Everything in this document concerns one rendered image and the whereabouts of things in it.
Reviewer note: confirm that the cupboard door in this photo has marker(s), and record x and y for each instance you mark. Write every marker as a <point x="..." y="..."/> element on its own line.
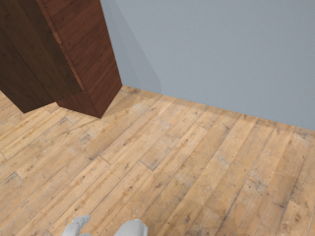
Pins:
<point x="33" y="69"/>

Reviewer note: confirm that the robot left thigh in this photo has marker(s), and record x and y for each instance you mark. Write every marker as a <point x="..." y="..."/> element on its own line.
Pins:
<point x="132" y="228"/>

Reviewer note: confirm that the robot left hand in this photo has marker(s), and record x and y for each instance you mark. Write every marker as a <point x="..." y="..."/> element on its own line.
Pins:
<point x="74" y="228"/>

